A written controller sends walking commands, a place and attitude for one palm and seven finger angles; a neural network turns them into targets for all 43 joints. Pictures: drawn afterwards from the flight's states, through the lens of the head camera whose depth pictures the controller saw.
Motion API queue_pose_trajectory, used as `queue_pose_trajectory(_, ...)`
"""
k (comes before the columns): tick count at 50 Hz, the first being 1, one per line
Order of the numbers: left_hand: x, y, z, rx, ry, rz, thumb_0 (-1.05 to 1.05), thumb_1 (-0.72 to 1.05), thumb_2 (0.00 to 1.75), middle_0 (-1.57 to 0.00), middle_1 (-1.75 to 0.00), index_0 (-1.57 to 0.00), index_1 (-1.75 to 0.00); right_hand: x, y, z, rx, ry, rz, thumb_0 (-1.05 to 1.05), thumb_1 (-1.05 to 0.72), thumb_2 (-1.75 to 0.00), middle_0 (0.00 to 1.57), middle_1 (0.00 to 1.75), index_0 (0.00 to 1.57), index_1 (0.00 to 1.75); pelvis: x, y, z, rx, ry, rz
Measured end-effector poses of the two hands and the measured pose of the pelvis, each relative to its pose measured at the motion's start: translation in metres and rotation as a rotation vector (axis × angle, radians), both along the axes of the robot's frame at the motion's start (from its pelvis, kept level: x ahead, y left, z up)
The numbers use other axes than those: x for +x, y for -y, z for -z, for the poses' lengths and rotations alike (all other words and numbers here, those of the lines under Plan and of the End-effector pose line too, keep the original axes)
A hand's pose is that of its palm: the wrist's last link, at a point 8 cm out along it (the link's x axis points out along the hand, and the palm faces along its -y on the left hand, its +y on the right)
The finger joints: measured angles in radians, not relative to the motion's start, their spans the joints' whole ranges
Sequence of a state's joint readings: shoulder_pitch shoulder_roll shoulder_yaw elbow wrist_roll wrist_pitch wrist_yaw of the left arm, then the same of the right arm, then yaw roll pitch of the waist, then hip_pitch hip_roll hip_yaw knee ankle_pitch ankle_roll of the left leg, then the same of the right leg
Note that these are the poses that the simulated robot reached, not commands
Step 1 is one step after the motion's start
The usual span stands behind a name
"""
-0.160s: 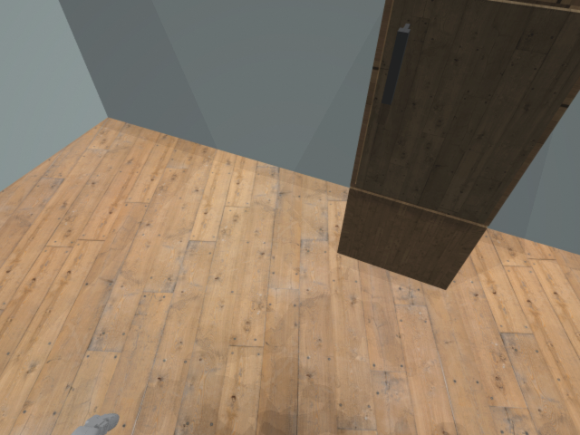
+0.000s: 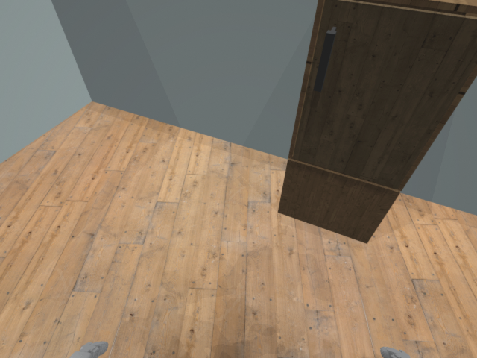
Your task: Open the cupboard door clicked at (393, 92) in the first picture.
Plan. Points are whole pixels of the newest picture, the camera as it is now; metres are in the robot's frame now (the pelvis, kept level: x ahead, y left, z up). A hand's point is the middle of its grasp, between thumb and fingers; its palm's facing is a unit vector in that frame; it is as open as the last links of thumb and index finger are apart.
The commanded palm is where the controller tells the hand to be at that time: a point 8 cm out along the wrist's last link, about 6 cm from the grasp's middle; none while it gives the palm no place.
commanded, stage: stand and wait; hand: left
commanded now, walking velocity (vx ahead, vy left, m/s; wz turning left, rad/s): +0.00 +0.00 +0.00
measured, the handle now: (325, 59) +0.91 -0.21 +0.10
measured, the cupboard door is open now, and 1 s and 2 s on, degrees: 0 0 0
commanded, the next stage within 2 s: look at it before walking up in 0.74 s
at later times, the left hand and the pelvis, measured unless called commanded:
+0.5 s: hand out of the picture +0.05 +0.24 -0.15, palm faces -0.03 -0.94 -0.34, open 7.4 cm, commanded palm none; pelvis -0.02 -0.01 +0.01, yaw +0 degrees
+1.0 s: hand out of the picture +0.06 +0.23 -0.15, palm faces -0.05 -0.94 -0.33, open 7.4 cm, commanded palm none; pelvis -0.02 -0.02 +0.01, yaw -1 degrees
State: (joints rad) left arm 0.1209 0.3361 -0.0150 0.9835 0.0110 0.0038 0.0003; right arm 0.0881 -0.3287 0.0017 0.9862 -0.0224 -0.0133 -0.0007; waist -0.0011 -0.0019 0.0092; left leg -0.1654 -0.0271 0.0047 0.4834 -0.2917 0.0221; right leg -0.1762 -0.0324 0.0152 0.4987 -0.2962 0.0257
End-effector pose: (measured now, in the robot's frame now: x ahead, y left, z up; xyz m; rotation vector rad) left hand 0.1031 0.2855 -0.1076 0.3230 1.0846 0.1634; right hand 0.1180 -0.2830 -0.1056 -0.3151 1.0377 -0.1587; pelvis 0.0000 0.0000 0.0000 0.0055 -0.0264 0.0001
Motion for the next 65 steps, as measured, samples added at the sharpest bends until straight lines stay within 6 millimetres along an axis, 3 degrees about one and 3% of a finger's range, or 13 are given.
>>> queue_pose_trajectory(7,-0.017,0.007,0.003,-0.011,-0.034,-0.014,0.01,0.9,0.9,-0.21,-0.3,-0.2,-0.3,-0.007,0.003,0.0,0.003,-0.018,0.005,0.01,-0.91,-0.9,0.21,0.3,0.2,0.3,-0.005,0.005,-0.002,0.001,0.006,0.001)
queue_pose_trajectory(20,-0.052,0.005,0.004,0.007,-0.107,-0.042,0.01,0.91,0.9,-0.21,-0.3,-0.2,-0.3,-0.054,0.022,0.007,-0.01,-0.122,0.051,0.01,-0.91,-0.9,0.21,0.3,0.2,0.3,-0.017,0.012,-0.005,0.0,0.018,0.002)
queue_pose_trajectory(34,-0.06,0.01,0.002,0.009,-0.122,-0.03,0.01,0.91,0.9,-0.21,-0.3,-0.2,-0.3,-0.087,0.027,0.012,0.001,-0.186,0.077,0.01,-0.91,-0.9,0.21,0.3,0.2,0.3,-0.026,0.017,-0.007,0.0,0.013,0.007)
queue_pose_trajectory(44,-0.053,0.015,0.003,-0.001,-0.112,-0.02,0.01,0.91,0.9,-0.21,-0.3,-0.2,-0.3,-0.087,0.027,0.011,0.003,-0.185,0.083,0.01,-0.91,-0.9,0.21,0.3,0.2,0.3,-0.025,0.018,-0.007,0.0,0.009,0.01)
queue_pose_trajectory(65,-0.042,0.011,0.003,0.002,-0.112,-0.025,0.01,0.91,0.9,-0.21,-0.3,-0.2,-0.3,-0.062,0.026,0.007,-0.006,-0.155,0.068,0.01,-0.91,-0.9,0.21,0.3,0.2,0.3,-0.015,0.016,-0.008,-0.001,0.004,0.011)
